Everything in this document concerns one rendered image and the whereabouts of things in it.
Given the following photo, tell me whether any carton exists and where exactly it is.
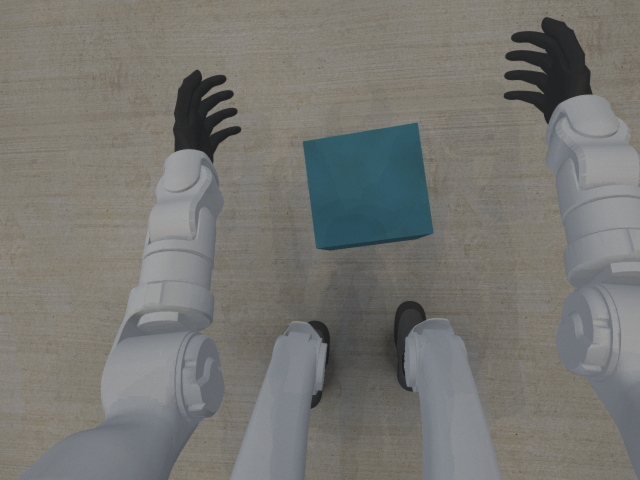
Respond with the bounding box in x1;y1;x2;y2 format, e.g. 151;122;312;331
303;123;434;250

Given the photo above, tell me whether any left robot foot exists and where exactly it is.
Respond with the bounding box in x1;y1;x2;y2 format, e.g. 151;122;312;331
308;321;330;409

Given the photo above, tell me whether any robot right forearm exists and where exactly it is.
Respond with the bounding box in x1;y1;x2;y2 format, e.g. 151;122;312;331
545;95;640;288

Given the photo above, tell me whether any left robot upper arm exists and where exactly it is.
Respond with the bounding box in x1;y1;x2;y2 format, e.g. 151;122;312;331
17;331;225;480

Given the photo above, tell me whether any right robot upper arm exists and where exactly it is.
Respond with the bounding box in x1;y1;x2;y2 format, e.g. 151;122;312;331
555;283;640;480

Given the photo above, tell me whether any robot right hand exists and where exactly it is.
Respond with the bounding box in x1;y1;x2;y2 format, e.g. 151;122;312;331
504;17;593;124

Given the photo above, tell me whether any left robot thigh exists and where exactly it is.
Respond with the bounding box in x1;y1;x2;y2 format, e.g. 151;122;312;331
229;331;327;480

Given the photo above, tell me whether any robot left forearm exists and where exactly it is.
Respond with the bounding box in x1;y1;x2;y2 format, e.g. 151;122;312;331
101;149;224;413

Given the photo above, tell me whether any robot left hand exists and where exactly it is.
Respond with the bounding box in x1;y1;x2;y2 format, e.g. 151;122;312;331
173;70;241;163

